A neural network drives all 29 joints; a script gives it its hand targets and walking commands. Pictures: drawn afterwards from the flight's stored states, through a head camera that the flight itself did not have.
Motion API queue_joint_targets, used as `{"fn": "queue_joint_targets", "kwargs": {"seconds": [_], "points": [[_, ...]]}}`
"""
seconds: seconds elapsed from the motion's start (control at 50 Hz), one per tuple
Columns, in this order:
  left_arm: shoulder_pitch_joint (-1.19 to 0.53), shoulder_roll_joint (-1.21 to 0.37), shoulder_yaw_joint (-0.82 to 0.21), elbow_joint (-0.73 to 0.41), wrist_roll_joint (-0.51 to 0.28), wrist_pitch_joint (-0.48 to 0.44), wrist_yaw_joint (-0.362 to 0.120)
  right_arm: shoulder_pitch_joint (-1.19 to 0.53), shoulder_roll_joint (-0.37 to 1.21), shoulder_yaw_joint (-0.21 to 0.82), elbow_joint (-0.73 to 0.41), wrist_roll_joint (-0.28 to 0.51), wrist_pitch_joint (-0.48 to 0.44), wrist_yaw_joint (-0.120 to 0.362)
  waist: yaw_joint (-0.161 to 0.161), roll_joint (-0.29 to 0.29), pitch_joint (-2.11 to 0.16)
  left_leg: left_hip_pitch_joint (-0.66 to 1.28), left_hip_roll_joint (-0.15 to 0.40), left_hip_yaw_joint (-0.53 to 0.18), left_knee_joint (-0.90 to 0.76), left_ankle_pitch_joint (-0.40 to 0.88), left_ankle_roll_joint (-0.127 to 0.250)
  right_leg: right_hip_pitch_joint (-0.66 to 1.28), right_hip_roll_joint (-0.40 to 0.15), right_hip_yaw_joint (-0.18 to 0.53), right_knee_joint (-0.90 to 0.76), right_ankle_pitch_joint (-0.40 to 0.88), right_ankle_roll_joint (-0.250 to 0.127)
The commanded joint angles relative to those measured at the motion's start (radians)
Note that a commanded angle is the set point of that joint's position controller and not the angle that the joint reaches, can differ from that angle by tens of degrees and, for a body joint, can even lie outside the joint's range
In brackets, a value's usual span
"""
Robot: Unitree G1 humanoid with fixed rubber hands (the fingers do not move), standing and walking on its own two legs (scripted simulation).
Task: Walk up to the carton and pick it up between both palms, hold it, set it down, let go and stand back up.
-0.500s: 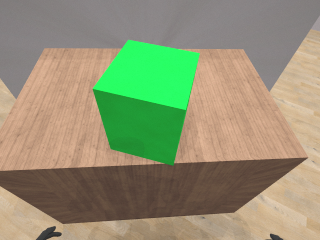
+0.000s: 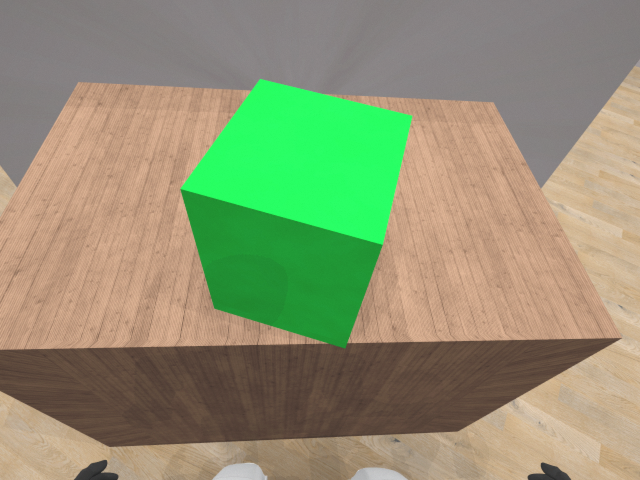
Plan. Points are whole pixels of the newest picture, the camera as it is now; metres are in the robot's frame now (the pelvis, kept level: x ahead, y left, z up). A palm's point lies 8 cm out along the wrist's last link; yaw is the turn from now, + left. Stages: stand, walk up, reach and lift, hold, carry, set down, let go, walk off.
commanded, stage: walk up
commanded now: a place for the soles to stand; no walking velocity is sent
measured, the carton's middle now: (304, 220) +0.42 +0.03 +0.06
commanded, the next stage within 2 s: reach and lift in 1.32 s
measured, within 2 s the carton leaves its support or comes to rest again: neither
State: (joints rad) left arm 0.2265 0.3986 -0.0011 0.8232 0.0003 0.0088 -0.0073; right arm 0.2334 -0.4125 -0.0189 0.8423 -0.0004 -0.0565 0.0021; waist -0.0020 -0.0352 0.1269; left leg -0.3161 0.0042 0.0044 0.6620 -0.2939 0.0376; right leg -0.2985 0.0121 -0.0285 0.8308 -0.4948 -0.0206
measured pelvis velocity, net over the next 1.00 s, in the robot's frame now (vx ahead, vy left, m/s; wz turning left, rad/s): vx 0.01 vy -0.02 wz -0.01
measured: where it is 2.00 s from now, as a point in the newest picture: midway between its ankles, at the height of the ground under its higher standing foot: outside the picture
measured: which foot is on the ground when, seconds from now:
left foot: down 0.00-1.00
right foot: up 0.00-0.16, down 0.18-1.00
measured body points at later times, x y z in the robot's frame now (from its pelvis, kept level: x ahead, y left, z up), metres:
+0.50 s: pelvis +0.00 -0.02 +0.00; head +0.02 -0.01 +0.45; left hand +0.12 +0.28 -0.12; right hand +0.10 -0.34 -0.10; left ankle +0.04 +0.10 -0.72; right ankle +0.01 -0.16 -0.72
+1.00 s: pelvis +0.01 -0.02 +0.00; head +0.03 -0.01 +0.45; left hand +0.15 +0.28 -0.11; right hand +0.14 -0.33 -0.09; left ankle +0.04 +0.10 -0.72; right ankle +0.01 -0.16 -0.72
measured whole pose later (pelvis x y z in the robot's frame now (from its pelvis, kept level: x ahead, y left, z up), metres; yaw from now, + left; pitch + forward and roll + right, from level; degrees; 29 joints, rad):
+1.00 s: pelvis +0.01 -0.02 +0.00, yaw +0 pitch -2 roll -1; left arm 0.14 0.40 0.00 0.83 0.00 -0.01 -0.01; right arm 0.13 -0.41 0.02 0.84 0.00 -0.02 0.00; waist 0.00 -0.01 0.09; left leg -0.32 0.02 -0.01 0.67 -0.31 0.00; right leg -0.26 -0.03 -0.03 0.64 -0.34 0.02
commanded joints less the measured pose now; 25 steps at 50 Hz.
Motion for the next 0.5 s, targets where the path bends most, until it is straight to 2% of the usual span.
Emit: {"fn": "queue_joint_targets", "kwargs": {"seconds": [0.0, 0.02, 0.04, 0.06, 0.08, 0.1, 0.12, 0.14, 0.16, 0.18, 0.2, 0.22, 0.24, 0.26, 0.28, 0.3, 0.32, 0.34, 0.36, 0.38, 0.4, 0.42, 0.44, 0.46, 0.48], "points": [[0.035, 0.192, 0.079, -0.024, 0.003, -0.016, -0.001, -0.004, -0.271, -0.085, -0.041, -0.012, -0.024, -0.032, 0.008, 0.223, -0.07, 0.089, 0.265, -0.334, -0.3, 0.208, 0.176, -0.126, -0.051, 0.047, 0.026, -0.004, -0.016], [0.051, 0.185, 0.079, -0.018, 0.01, -0.017, -0.001, -0.026, -0.259, -0.08, -0.054, -0.017, -0.025, -0.026, 0.012, 0.198, -0.07, 0.009, 0.259, -0.336, -0.318, 0.147, 0.174, -0.083, -0.059, 0.038, 0.017, 0.034, -0.01], [0.012, 0.199, 0.084, -0.011, 0.01, -0.014, -0.006, -0.041, -0.256, -0.082, -0.052, -0.014, -0.016, -0.022, 0.0, 0.192, -0.106, 0.007, 0.218, -0.286, -0.307, 0.042, 0.15, -0.031, -0.04, 0.0, -0.032, 0.035, -0.016], [0.02, 0.172, 0.079, -0.009, 0.011, -0.018, -0.008, -0.044, -0.265, -0.089, -0.055, -0.022, -0.007, -0.019, 0.002, 0.218, -0.083, -0.015, 0.202, -0.265, -0.294, 0.019, 0.145, -0.012, -0.033, -0.001, -0.113, 0.021, -0.009], [0.021, 0.169, 0.082, 0.014, 0.013, -0.022, -0.002, -0.062, -0.244, -0.085, -0.059, -0.017, 0.003, -0.013, 0.013, 0.185, -0.109, -0.035, 0.204, -0.263, -0.259, -0.007, 0.135, 0.054, -0.031, -0.006, -0.176, 0.088, -0.014], [0.035, 0.179, 0.083, 0.027, 0.009, -0.039, 0.002, -0.086, -0.24, -0.074, -0.066, -0.009, 0.013, -0.012, 0.036, 0.129, -0.116, -0.088, 0.159, -0.217, -0.197, 0.004, 0.109, 0.139, -0.035, -0.01, -0.279, 0.166, -0.009], [0.042, 0.165, 0.08, 0.03, 0.01, -0.045, 0.011, -0.103, -0.21, -0.062, -0.065, -0.005, 0.019, -0.011, 0.049, 0.176, -0.127, -0.087, 0.142, -0.157, -0.132, 0.041, 0.071, 0.162, -0.035, 0.001, -0.34, 0.219, -0.029], [0.068, 0.204, 0.1, 0.018, 0.029, -0.057, 0.02, -0.08, -0.16, -0.04, -0.067, 0.003, 0.024, -0.011, 0.06, 0.03, -0.175, -0.15, 0.096, -0.111, -0.019, 0.008, 0.045, 0.239, -0.112, 0.15, -0.413, 0.203, -0.045], [0.046, 0.273, 0.11, 0.027, 0.035, -0.062, 0.026, -0.044, -0.1, -0.026, -0.071, 0.008, 0.025, -0.012, 0.034, -0.165, -0.139, -0.214, 0.002, -0.063, 0.105, -0.055, -0.007, 0.233, -0.27, 0.384, -0.531, 0.122, -0.102], [-0.042, 0.277, 0.098, 0.009, 0.032, -0.068, 0.023, -0.064, -0.139, -0.036, -0.039, -0.003, 0.036, -0.018, 0.022, -0.08, -0.06, -0.182, -0.009, -0.052, 0.151, -0.259, -0.024, 0.115, -0.389, 0.442, -0.573, 0.146, -0.167], [-0.081, 0.306, 0.092, -0.013, 0.021, -0.067, 0.016, -0.059, -0.188, -0.056, -0.034, -0.002, 0.04, -0.011, 0.004, -0.046, -0.069, -0.078, 0.009, -0.075, 0.16, -0.284, -0.014, 0.029, -0.376, 0.413, -0.528, 0.17, -0.198], [-0.106, 0.277, 0.085, -0.011, 0.012, -0.064, 0.017, -0.039, -0.2, -0.056, -0.02, 0.003, 0.034, -0.007, -0.013, -0.039, -0.076, -0.048, 0.02, -0.048, 0.117, -0.239, -0.008, 0.007, -0.321, 0.323, -0.499, 0.17, -0.183], [-0.13, 0.252, 0.072, -0.014, 0.012, -0.062, 0.015, -0.014, -0.19, -0.057, -0.003, 0.0, 0.034, -0.003, -0.022, -0.084, -0.06, 0.007, 0.02, -0.034, 0.053, -0.18, -0.013, -0.043, -0.265, 0.243, -0.466, 0.161, -0.158], [-0.143, 0.239, 0.074, -0.017, 0.016, -0.059, 0.014, -0.008, -0.167, -0.057, 0.017, 0.003, 0.027, -0.001, -0.036, -0.1, -0.053, 0.07, 0.014, -0.008, -0.024, -0.062, -0.002, -0.071, -0.218, 0.182, -0.433, 0.173, -0.117], [-0.146, 0.23, 0.073, -0.039, 0.014, -0.059, 0.015, 0.029, -0.162, -0.06, 0.022, -0.005, 0.024, -0.001, -0.042, -0.049, -0.14, 0.126, 0.009, -0.003, -0.094, 0.041, 0.006, -0.033, -0.206, 0.17, -0.387, 0.205, -0.091], [-0.141, 0.223, 0.067, -0.024, 0.007, -0.051, 0.011, 0.024, -0.186, -0.061, 0.025, -0.007, 0.018, -0.003, -0.032, -0.039, -0.15, 0.155, 0.035, -0.053, -0.135, 0.109, 0.004, -0.047, -0.17, 0.138, -0.339, 0.199, -0.059], [-0.148, 0.205, 0.058, -0.036, 0.006, -0.046, 0.008, 0.017, -0.216, -0.07, 0.012, -0.017, 0.013, -0.007, -0.042, 0.04, -0.179, 0.178, 0.084, -0.176, -0.202, 0.095, 0.024, -0.059, -0.134, 0.098, -0.278, 0.175, -0.037], [-0.111, 0.169, 0.057, -0.032, -0.006, -0.04, 0.004, -0.035, -0.227, -0.059, 0.009, -0.017, 0.004, -0.009, -0.002, 0.107, -0.189, 0.108, 0.186, -0.303, -0.265, 0.043, 0.059, -0.026, -0.07, 0.038, -0.207, 0.084, -0.014], [-0.061, 0.157, 0.054, -0.005, -0.008, -0.035, 0.005, -0.106, -0.232, -0.054, -0.011, -0.011, 0.004, -0.003, 0.041, 0.102, -0.108, -0.007, 0.196, -0.326, -0.281, -0.049, 0.109, 0.025, -0.041, 0.046, -0.229, 0.055, -0.019], [-0.043, 0.183, 0.055, 0.023, 0.004, -0.037, 0.005, -0.121, -0.229, -0.057, -0.025, -0.013, 0.006, -0.002, 0.034, 0.09, -0.103, -0.071, 0.196, -0.294, -0.296, -0.116, 0.073, 0.086, -0.055, 0.044, -0.286, 0.051, -0.03], [-0.042, 0.197, 0.067, 0.031, 0.011, -0.046, 0.007, -0.125, -0.209, -0.044, -0.028, -0.006, 0.01, 0.0, 0.04, 0.081, -0.09, -0.111, 0.151, -0.233, -0.267, -0.13, 0.044, 0.092, -0.098, 0.083, -0.339, 0.028, -0.041], [-0.072, 0.231, 0.074, 0.029, 0.012, -0.045, 0.003, -0.123, -0.201, -0.041, -0.009, -0.012, 0.014, 0.003, 0.023, 0.07, -0.087, -0.121, 0.111, -0.227, -0.286, -0.24, 0.028, 0.094, -0.097, 0.089, -0.344, -0.006, -0.04], [-0.088, 0.239, 0.069, 0.025, 0.01, -0.048, 0.001, -0.11, -0.183, -0.044, -0.022, -0.009, 0.013, 0.004, 0.015, 0.086, -0.09, -0.099, 0.084, -0.182, -0.279, -0.212, 0.012, 0.08, -0.123, 0.123, -0.372, -0.024, -0.046], [-0.107, 0.235, 0.069, 0.022, 0.019, -0.05, 0.0, -0.113, -0.197, -0.048, -0.008, -0.012, 0.015, 0.003, 0.009, 0.091, -0.092, -0.084, 0.075, -0.191, -0.258, -0.168, 0.017, 0.044, -0.116, 0.118, -0.38, -0.014, -0.044], [-0.13, 0.221, 0.063, 0.002, 0.011, -0.054, 0.0, -0.105, -0.186, -0.038, -0.008, -0.015, 0.013, 0.002, 0.001, 0.083, -0.087, -0.041, 0.078, -0.167, -0.245, -0.122, 0.014, 0.016, -0.128, 0.111, -0.381, -0.007, -0.045]]}}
